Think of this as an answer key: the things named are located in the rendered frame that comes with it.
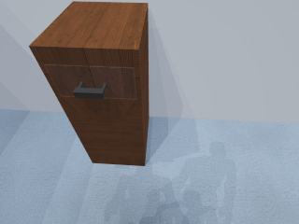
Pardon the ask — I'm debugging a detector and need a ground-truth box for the drawer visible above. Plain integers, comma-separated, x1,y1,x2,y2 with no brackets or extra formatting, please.
46,63,136,99

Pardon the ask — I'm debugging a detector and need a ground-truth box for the handle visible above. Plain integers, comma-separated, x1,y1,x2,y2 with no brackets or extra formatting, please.
73,81,107,99

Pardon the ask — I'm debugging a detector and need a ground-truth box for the cabinet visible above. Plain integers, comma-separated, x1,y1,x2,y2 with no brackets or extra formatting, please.
29,1,150,166

